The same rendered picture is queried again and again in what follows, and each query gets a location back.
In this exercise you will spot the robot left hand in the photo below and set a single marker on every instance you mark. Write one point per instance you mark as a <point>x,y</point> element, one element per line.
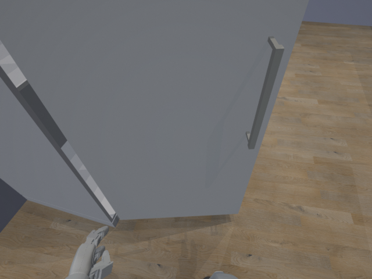
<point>87,254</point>

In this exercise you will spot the handle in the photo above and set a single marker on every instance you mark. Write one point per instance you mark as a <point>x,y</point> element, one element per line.
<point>269,80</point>

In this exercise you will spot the fridge door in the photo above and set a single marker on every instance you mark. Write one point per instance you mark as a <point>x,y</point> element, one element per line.
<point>155,96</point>

